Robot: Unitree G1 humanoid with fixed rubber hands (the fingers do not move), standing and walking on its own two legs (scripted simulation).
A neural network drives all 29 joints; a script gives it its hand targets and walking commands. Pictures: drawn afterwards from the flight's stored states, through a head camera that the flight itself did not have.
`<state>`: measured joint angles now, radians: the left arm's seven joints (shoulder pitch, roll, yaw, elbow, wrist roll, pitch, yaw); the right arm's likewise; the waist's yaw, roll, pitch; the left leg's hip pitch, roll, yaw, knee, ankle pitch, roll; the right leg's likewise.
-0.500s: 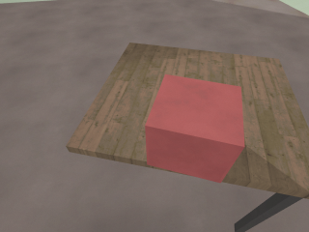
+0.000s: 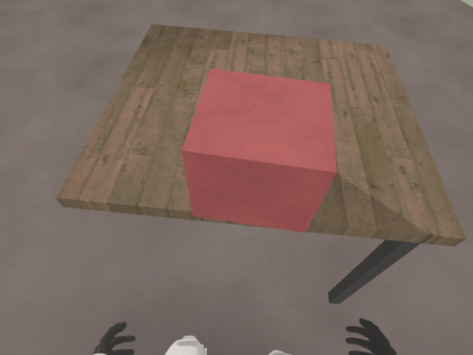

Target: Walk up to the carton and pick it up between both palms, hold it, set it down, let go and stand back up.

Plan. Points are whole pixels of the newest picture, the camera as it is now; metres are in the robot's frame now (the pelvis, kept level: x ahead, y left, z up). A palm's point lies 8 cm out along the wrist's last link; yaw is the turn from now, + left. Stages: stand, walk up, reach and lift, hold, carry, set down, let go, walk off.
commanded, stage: reach and lift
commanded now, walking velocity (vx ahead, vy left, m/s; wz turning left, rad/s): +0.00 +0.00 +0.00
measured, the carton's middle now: (258, 152) +0.48 +0.02 +0.04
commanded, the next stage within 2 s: none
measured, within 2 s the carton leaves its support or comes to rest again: neither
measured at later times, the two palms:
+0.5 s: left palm (91, 353) +0.13 +0.26 -0.07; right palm out of the picture +0.16 -0.20 -0.05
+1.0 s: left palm (98, 306) +0.19 +0.25 -0.03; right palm (380, 327) +0.20 -0.18 -0.01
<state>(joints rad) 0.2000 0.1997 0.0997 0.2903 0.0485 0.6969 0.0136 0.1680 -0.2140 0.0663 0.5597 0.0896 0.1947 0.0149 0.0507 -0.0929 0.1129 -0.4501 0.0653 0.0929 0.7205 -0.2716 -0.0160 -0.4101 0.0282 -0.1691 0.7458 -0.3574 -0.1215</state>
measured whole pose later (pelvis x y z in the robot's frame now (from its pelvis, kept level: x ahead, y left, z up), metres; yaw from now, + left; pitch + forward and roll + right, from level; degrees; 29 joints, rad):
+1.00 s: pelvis +0.05 +0.04 +0.04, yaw -1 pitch -1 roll +0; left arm 0.36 0.19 -0.06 0.27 -0.09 0.10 0.10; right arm 0.31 -0.17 -0.05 0.49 0.10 -0.13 0.10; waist 0.04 -0.06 0.01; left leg -0.17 0.02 0.13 0.38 -0.19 0.03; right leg -0.13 0.02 -0.12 0.37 -0.23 -0.06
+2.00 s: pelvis +0.06 +0.02 +0.03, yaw +0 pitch -2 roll +2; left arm 0.10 0.27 -0.02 0.29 -0.22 -0.01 0.02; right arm 0.12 -0.19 0.01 0.28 0.26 -0.05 -0.04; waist 0.00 -0.06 -0.03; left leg -0.12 0.01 0.11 0.34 -0.19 0.00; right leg -0.10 0.02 -0.14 0.40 -0.28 -0.08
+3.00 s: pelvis +0.05 +0.02 +0.03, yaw -1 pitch +8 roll +1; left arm -0.61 0.34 0.15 0.47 -0.20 0.43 0.02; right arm -0.61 -0.35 0.03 0.54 0.40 0.27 -0.09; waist -0.04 -0.04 -0.09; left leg -0.33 0.04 0.13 0.35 -0.15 0.00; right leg -0.30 0.05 -0.12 0.36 -0.20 -0.08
